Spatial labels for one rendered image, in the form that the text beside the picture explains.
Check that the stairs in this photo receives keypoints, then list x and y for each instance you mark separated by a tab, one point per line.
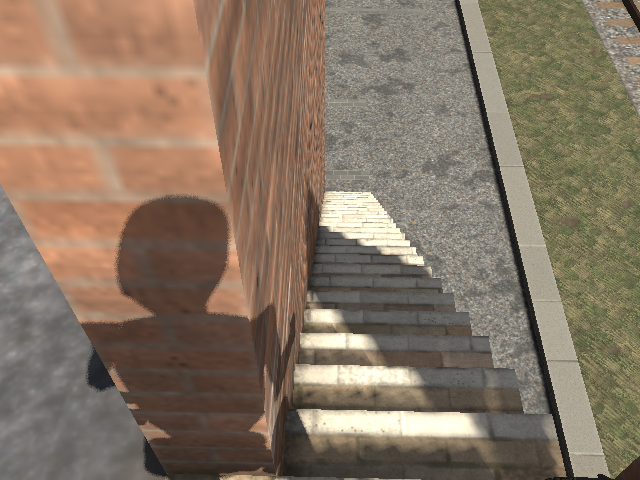
391	384

